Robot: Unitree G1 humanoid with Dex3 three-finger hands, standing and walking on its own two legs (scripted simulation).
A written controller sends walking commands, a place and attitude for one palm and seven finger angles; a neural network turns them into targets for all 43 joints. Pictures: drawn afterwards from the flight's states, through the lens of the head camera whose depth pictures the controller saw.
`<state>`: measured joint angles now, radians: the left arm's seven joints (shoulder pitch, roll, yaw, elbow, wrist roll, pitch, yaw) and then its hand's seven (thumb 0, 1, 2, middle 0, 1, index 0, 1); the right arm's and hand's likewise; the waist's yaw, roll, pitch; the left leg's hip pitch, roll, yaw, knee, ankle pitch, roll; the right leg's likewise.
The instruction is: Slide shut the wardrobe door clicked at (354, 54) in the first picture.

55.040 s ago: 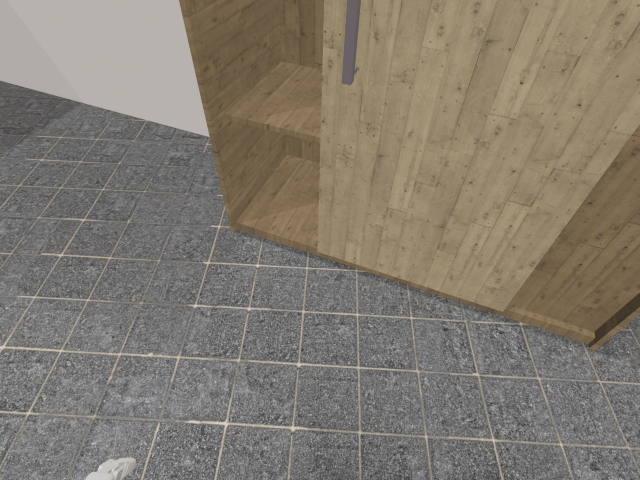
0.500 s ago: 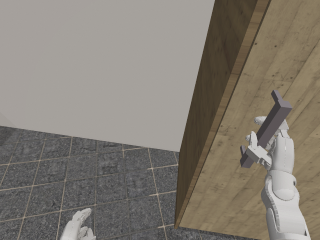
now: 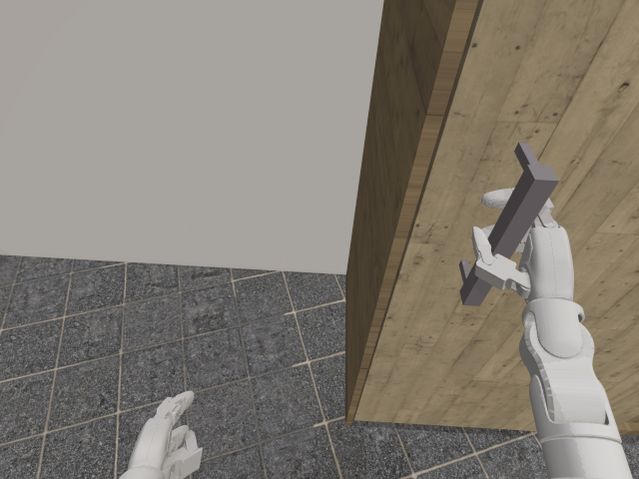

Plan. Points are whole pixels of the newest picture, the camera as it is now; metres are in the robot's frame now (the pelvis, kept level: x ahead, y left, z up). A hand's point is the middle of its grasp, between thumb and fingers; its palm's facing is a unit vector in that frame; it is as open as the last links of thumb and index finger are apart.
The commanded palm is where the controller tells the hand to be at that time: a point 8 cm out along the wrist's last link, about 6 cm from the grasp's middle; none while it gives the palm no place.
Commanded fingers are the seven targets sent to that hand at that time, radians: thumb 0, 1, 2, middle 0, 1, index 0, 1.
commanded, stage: loosen the grip on the handle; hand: right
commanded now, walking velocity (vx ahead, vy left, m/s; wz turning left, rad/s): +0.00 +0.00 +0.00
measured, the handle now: (494, 232) +0.37 -0.20 +0.14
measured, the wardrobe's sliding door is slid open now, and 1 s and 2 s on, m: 0.00 0.00 0.00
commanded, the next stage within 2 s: slip the hand off the handle in 0.52 s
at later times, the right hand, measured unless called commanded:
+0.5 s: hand (495, 268) +0.33 -0.20 +0.13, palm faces +0.32 +0.94 -0.14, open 14.3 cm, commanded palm +0.27 -0.23 +0.14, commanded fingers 0.00 0.55 -0.20 0.25 1.15 0.25 1.15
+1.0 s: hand (539, 276) +0.32 -0.25 +0.12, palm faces +0.30 +0.94 -0.14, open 14.7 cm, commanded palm +0.28 -0.29 +0.13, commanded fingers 0.00 0.55 -0.20 0.25 1.15 0.25 1.15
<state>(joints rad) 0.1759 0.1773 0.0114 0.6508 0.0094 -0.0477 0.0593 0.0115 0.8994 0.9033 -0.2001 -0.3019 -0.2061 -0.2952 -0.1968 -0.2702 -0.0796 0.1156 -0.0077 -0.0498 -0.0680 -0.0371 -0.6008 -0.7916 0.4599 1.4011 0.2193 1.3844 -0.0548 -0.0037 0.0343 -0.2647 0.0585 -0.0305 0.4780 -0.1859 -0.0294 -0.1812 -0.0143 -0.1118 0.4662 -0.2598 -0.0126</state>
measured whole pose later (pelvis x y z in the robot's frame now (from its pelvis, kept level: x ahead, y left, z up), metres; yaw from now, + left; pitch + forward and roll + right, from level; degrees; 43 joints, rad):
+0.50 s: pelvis +0.00 +0.04 -0.01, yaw -3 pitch +1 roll +0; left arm 0.24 0.27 0.02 0.70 -0.03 -0.22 0.04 0.01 0.90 0.90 -0.20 -0.30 -0.20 -0.30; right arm -0.20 -0.30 -0.22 0.27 0.12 -0.18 -0.02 -0.01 0.51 -0.22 0.32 1.23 0.26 1.21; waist -0.03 -0.02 -0.02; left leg -0.36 0.01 0.05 0.57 -0.24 0.01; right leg -0.31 -0.07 -0.03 0.57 -0.29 0.03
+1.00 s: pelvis +0.01 +0.01 -0.01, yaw -3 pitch +3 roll +0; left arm 0.25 0.23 -0.03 0.67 -0.03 -0.22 0.04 0.01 0.90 0.90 -0.20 -0.30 -0.21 -0.30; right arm -0.15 -0.31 -0.27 0.22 0.14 -0.16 0.08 -0.02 0.56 -0.20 0.26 1.15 0.25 1.15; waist -0.05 -0.02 -0.06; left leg -0.39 0.06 0.03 0.62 -0.28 -0.03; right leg -0.35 -0.03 -0.04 0.65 -0.35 0.00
